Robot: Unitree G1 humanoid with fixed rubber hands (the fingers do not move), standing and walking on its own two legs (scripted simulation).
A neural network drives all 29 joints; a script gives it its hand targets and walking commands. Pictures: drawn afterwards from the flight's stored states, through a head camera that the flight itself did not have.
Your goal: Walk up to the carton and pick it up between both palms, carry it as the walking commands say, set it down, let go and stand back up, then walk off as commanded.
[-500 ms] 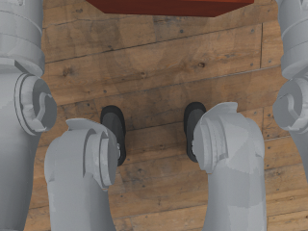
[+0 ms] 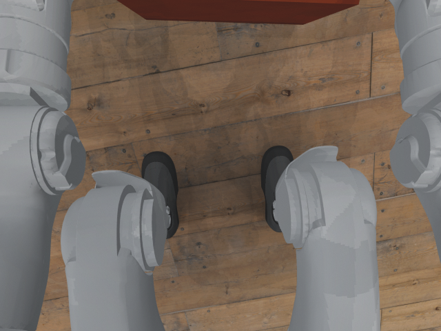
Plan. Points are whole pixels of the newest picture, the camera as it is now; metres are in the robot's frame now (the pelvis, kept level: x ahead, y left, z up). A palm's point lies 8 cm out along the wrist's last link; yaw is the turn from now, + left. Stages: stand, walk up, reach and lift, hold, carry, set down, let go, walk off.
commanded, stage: reach and lift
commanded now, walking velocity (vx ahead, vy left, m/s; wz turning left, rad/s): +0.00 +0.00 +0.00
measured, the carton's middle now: out of the picture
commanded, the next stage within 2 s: none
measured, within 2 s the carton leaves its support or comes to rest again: leaves its support in 0.94 s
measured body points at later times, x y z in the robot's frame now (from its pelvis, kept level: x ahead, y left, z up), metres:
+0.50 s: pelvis +0.00 +0.00 +0.00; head +0.39 -0.02 +0.20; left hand +0.60 +0.13 -0.21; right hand +0.56 -0.25 -0.19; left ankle +0.12 +0.13 -0.34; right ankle +0.11 -0.14 -0.34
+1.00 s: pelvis +0.00 +0.00 +0.00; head +0.39 -0.02 +0.21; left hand +0.60 +0.15 -0.18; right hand +0.57 -0.23 -0.17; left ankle +0.12 +0.13 -0.34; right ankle +0.11 -0.14 -0.34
